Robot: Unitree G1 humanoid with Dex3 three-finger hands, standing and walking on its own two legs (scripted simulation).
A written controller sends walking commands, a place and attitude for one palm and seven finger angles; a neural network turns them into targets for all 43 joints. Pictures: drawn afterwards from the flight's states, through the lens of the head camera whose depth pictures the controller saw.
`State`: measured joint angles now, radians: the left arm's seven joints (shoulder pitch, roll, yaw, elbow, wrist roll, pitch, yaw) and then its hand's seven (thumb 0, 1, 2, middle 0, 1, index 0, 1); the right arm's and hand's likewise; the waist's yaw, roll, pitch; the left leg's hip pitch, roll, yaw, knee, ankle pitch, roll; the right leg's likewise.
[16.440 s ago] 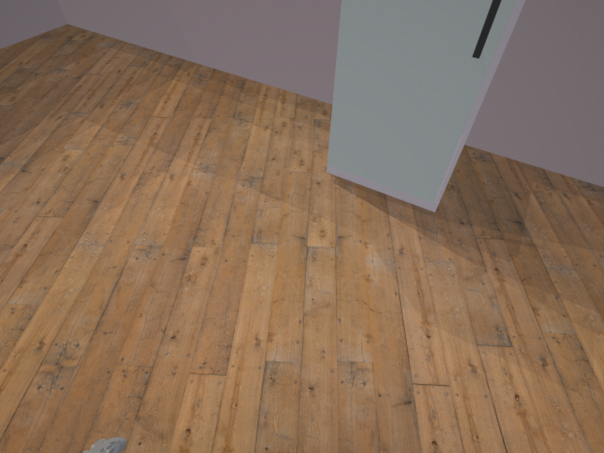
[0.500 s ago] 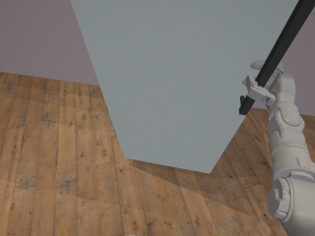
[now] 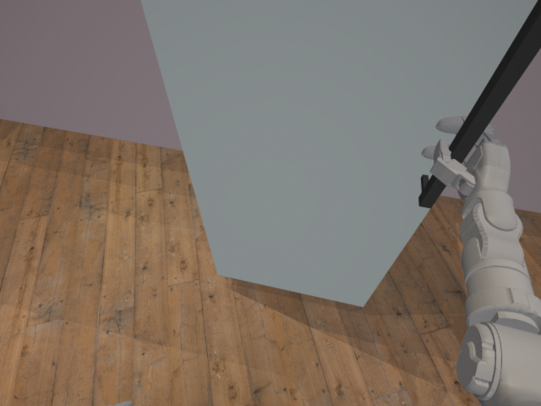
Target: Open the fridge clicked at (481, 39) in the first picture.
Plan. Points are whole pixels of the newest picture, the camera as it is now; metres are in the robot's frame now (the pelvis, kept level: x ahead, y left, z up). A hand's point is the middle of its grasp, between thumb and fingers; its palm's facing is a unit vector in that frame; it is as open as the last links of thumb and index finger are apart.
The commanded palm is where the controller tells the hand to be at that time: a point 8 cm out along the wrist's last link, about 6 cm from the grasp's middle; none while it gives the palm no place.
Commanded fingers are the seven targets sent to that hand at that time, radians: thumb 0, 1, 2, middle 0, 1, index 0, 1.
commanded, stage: grip the handle and tug to test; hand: right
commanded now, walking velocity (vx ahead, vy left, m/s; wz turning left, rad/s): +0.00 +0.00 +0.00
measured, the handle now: (475, 110) +0.51 -0.19 +0.19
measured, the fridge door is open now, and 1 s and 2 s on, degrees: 0 13 47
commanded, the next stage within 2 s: pull the door a little, standing still in 0.26 s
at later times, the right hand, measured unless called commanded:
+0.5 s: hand (440, 169) +0.45 -0.16 +0.13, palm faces +0.05 +1.00 +0.01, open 5.4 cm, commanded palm +0.41 -0.21 +0.13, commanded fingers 0.00 -0.90 -0.90 0.45 1.40 0.45 1.40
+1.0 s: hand (432, 227) +0.35 -0.14 +0.13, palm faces +0.04 +0.99 -0.16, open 5.9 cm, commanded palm +0.31 -0.19 +0.13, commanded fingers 0.00 -0.90 -0.90 0.45 1.40 0.45 1.40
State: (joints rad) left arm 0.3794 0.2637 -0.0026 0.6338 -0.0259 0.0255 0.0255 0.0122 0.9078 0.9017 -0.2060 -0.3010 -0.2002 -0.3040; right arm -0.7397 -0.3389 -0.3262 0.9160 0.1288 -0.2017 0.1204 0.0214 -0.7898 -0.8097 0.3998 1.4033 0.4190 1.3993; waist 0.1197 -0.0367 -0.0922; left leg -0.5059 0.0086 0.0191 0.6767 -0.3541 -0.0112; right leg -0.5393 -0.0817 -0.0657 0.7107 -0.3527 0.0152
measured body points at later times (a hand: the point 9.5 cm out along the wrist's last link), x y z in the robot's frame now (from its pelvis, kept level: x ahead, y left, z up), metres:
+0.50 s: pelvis +0.04 +0.00 +0.01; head +0.07 +0.01 +0.46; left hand +0.14 +0.25 -0.10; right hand +0.44 -0.21 +0.13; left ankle -0.02 +0.13 -0.72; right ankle -0.01 -0.13 -0.72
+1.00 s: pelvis +0.05 -0.01 +0.02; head +0.06 +0.01 +0.47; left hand +0.23 +0.22 -0.08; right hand +0.34 -0.19 +0.14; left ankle -0.01 +0.13 -0.71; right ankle -0.01 -0.13 -0.71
